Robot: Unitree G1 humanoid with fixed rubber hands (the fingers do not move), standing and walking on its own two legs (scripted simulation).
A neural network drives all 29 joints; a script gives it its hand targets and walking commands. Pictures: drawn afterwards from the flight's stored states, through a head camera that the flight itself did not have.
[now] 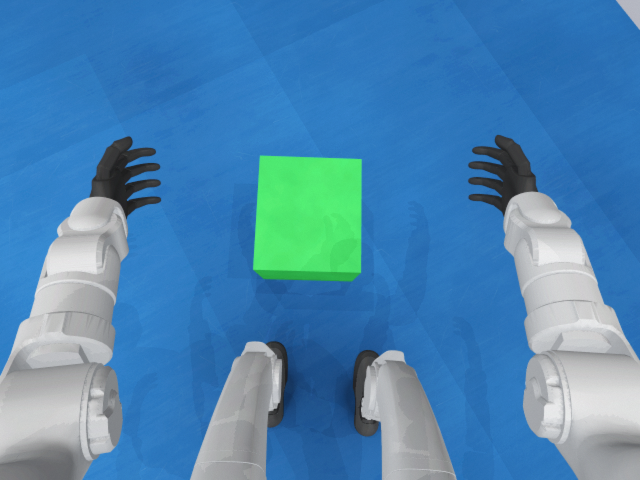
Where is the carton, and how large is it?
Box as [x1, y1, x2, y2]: [253, 156, 361, 281]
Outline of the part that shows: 260,156 253,269 263,278 351,281 360,272 361,159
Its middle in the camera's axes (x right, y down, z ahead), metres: -0.03 -0.05 +0.98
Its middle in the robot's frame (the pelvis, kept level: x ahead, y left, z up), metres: +0.53 +0.04 -0.58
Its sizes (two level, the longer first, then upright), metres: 0.269 0.239 0.199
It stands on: the floor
